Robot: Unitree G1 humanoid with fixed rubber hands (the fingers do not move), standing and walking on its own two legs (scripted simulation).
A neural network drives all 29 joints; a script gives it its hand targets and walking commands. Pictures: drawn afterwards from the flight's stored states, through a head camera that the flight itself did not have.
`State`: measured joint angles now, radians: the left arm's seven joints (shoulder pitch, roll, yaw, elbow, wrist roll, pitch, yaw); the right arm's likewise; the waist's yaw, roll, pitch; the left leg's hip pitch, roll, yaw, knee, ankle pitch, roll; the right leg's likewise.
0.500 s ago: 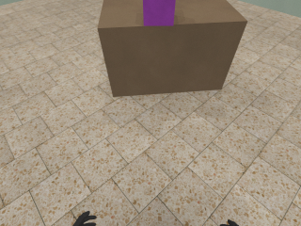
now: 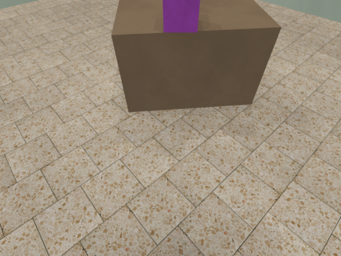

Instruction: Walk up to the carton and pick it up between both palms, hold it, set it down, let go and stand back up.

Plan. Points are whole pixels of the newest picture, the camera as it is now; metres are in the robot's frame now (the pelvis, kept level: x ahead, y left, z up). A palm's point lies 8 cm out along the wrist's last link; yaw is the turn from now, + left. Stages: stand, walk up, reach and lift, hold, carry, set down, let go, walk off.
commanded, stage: walk up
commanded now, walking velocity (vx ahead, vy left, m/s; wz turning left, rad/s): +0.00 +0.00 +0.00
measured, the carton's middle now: (180, 4) +1.46 +0.00 +0.03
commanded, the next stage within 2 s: none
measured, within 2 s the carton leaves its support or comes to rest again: neither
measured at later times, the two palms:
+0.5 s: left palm out of the picture +0.10 +0.22 -0.10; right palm out of the picture +0.15 -0.33 -0.11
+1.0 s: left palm (109, 177) +0.36 +0.22 -0.10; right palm (276, 162) +0.42 -0.31 -0.09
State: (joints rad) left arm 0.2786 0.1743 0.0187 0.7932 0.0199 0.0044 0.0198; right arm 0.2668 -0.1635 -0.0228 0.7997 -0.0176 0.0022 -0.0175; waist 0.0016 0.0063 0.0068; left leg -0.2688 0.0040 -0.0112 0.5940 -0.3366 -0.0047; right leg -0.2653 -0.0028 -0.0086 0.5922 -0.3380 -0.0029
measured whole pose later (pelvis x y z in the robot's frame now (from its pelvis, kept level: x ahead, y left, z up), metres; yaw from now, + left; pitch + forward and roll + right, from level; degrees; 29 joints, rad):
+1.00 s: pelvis +0.32 -0.05 +0.00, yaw +2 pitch -3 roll +1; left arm 0.42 0.28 0.04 0.66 0.05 -0.02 -0.04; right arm 0.30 -0.26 -0.05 0.71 -0.04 -0.07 -0.02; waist 0.00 -0.03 0.07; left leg -0.25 0.00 0.09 0.55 -0.24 0.05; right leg -0.52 -0.07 0.02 1.29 -0.38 0.02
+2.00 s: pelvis +0.72 -0.11 +0.01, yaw +5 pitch -3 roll +1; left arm 0.29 0.31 0.02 0.63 0.04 -0.01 -0.06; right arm 0.42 -0.29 -0.05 0.69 -0.05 -0.06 -0.01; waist -0.04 -0.04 0.08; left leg -0.17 0.03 0.05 0.50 -0.28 0.00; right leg -0.53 -0.11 -0.03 0.91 -0.30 0.02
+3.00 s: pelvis +0.96 -0.15 -0.01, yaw +8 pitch -3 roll -1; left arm 0.25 0.25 0.00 0.64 0.01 0.02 0.00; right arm 0.31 -0.30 -0.01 0.69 -0.01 0.04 -0.01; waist -0.03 0.06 0.09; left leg -0.32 0.05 0.00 0.74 -0.47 0.00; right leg -0.34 -0.03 -0.06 0.65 -0.27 -0.01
